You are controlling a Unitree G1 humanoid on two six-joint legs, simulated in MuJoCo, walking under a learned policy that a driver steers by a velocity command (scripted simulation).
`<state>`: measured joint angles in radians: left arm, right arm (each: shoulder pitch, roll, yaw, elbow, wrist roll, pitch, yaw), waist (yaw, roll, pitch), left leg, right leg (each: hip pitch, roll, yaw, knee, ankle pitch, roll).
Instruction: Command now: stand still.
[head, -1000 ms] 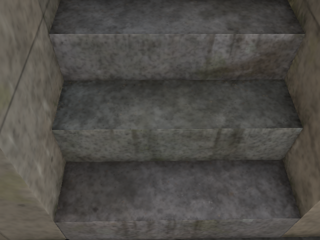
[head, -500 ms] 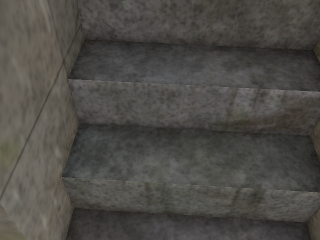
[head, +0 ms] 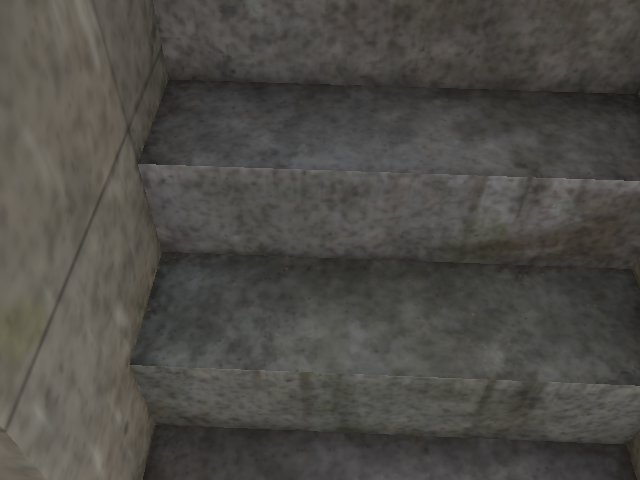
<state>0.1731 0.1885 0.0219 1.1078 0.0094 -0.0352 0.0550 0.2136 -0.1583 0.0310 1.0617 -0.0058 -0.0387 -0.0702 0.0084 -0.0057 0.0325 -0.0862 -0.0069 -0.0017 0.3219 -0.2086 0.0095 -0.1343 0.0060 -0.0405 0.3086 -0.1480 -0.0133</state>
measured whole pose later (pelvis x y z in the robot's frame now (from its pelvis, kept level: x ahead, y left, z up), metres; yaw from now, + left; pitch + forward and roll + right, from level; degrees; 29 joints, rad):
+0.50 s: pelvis -0.01 +0.00 +0.00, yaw +0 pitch -1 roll +0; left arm 0.19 0.21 0.01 1.16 0.01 -0.03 0.05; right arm 0.27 -0.17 0.03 1.07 -0.01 -0.04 -0.06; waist 0.01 -0.01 0.02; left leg -0.10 -0.01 0.00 0.30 -0.19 0.02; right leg -0.15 0.00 -0.03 0.29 -0.13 -0.01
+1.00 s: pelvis +0.02 +0.00 +0.00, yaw +0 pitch -1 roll +0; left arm 0.11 0.20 -0.01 1.05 0.00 -0.06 0.04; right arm 0.15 -0.18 0.04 0.97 -0.02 -0.06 -0.05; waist 0.01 0.00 0.00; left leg -0.07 -0.01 0.00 0.30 -0.22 0.01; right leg -0.13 0.00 -0.03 0.32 -0.18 -0.01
